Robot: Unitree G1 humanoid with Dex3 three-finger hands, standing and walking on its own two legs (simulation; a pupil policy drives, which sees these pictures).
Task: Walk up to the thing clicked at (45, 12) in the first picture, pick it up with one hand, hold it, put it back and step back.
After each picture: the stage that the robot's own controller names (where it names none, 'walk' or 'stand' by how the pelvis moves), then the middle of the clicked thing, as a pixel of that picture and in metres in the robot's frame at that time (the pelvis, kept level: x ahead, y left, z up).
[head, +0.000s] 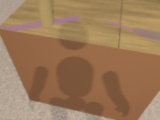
stand; (44, 1) +0.77 +0.21 +0.12
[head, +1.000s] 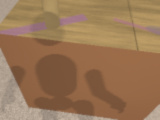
walk; (50, 0) +0.68 +0.14 +0.15
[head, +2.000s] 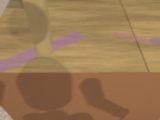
stand; (39, 25) +0.50 +0.17 +0.15
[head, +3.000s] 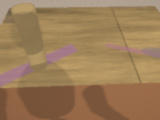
stand; (32, 41) +0.47 +0.19 +0.12
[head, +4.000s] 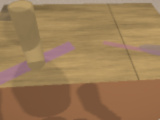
stand; (29, 39) +0.47 +0.20 +0.12
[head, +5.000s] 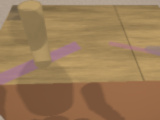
stand; (37, 38) +0.48 +0.18 +0.12
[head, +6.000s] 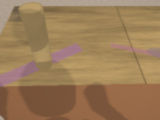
stand; (38, 40) +0.47 +0.17 +0.12
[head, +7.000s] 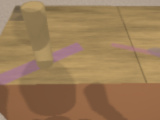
rise first; (40, 39) +0.48 +0.17 +0.12
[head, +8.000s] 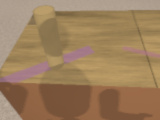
rise first; (50, 41) +0.49 +0.16 +0.12
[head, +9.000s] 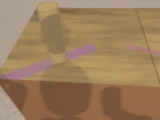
go down; (53, 38) +0.49 +0.16 +0.13
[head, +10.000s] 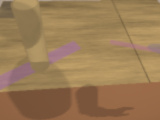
go down; (34, 40) +0.45 +0.15 +0.14
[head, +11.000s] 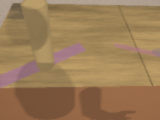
close in; (40, 39) +0.46 +0.15 +0.14
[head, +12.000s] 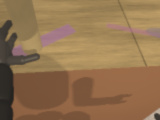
close; (24, 19) +0.49 +0.17 +0.17
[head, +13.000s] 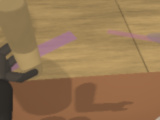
lift; (23, 44) +0.40 +0.16 +0.17
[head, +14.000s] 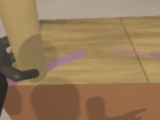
lift; (25, 37) +0.30 +0.14 +0.30
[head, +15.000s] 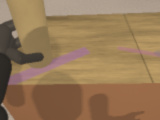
hold; (30, 20) +0.33 +0.13 +0.32
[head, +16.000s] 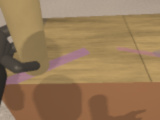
hold; (27, 28) +0.30 +0.13 +0.32
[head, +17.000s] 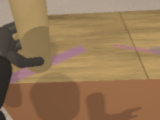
crouch; (32, 25) +0.32 +0.12 +0.31
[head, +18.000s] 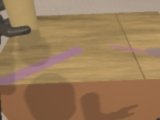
crouch; out of the picture +0.40 +0.16 +0.35
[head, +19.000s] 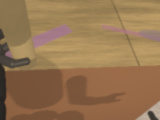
lower; (18, 34) +0.43 +0.17 +0.16
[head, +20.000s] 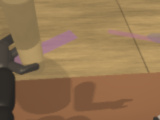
lower; (27, 39) +0.41 +0.15 +0.17
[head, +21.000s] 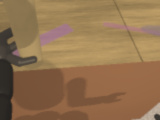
lower; (26, 32) +0.44 +0.15 +0.17
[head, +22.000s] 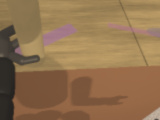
lower; (29, 31) +0.44 +0.15 +0.17
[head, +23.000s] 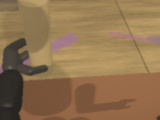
draw back; (39, 42) +0.41 +0.13 +0.16
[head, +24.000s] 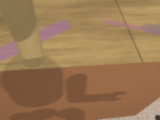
withdraw; (25, 31) +0.42 +0.14 +0.17
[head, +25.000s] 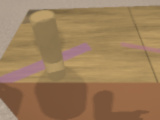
sink last; (50, 50) +0.41 +0.14 +0.15
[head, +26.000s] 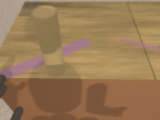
stand; (51, 46) +0.42 +0.14 +0.13
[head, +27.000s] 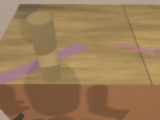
stand; (46, 52) +0.40 +0.14 +0.13
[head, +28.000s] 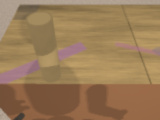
stand; (46, 52) +0.40 +0.14 +0.12
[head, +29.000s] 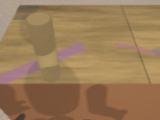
stand; (46, 52) +0.41 +0.15 +0.12
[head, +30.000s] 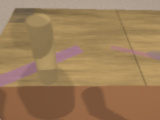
walk; (44, 54) +0.40 +0.14 +0.13
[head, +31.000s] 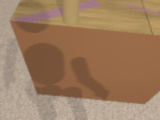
walk; out of the picture +0.66 +0.05 +0.14
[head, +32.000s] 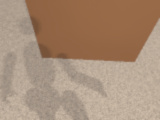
walk; out of the picture +1.03 +0.14 +0.15
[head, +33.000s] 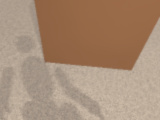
stand; out of the picture +1.13 +0.10 +0.14
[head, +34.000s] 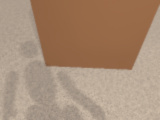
stand; out of the picture +1.14 +0.11 +0.12
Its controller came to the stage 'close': yes
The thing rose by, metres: 0.21
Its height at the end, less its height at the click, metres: +0.00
